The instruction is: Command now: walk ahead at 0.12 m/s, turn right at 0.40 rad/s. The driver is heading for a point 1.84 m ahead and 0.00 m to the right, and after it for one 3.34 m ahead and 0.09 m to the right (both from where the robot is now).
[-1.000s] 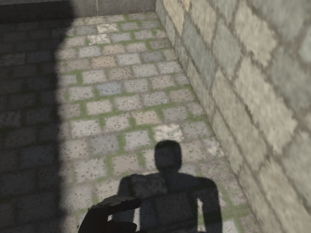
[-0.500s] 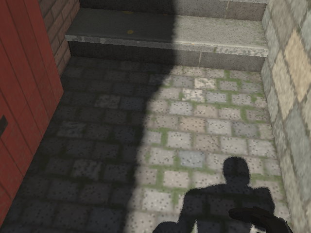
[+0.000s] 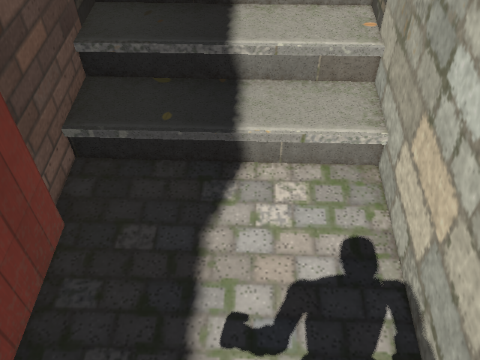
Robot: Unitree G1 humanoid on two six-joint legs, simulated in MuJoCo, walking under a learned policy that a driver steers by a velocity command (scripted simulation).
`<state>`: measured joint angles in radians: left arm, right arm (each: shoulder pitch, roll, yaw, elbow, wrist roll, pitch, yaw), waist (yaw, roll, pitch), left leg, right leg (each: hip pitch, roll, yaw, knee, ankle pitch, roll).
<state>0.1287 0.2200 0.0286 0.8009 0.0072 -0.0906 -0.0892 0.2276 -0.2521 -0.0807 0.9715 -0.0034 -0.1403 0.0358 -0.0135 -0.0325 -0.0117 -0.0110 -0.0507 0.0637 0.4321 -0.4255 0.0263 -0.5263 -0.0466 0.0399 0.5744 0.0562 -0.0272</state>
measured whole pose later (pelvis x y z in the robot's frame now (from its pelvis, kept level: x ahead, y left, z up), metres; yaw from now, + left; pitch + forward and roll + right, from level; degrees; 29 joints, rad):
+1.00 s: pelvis +0.01 +0.07 +0.01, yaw -1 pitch +1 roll +0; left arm 0.17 0.30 0.08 0.78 -0.01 -0.02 0.06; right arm 0.16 -0.28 -0.09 0.67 0.03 0.02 -0.01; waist 0.01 -0.01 0.03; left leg -0.40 0.05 0.03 0.71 -0.31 -0.02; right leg -0.21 -0.12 -0.11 0.47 -0.27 0.06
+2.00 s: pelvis +0.00 +0.08 +0.01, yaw -8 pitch +2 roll +2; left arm 0.19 0.27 0.06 0.65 0.06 -0.03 -0.07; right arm 0.19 -0.26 -0.06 0.68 -0.03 -0.12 -0.06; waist -0.04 0.01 0.00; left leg -0.26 0.06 0.21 0.44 -0.20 0.02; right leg -0.42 -0.07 -0.02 0.92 -0.47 -0.01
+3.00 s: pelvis +0.33 -0.07 +0.00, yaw +8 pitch +2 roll +1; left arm 0.25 0.25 0.07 0.72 0.00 -0.08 0.04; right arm 0.29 -0.28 -0.08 0.63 0.04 -0.02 0.00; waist -0.01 0.05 -0.01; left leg -0.45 -0.12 -0.09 0.92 -0.50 0.04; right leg -0.38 -0.02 0.03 0.63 -0.29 0.00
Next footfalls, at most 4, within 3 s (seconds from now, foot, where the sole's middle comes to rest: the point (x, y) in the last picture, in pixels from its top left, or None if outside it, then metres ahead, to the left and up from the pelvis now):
0.42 left None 0.13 0.12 -0.76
0.70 right None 0.03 -0.10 -0.76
1.04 left None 0.08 0.20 -0.76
1.54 right None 0.06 -0.02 -0.76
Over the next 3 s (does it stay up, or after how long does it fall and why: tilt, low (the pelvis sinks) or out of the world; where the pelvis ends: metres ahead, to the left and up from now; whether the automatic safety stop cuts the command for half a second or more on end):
stays up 0.33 -0.07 0.00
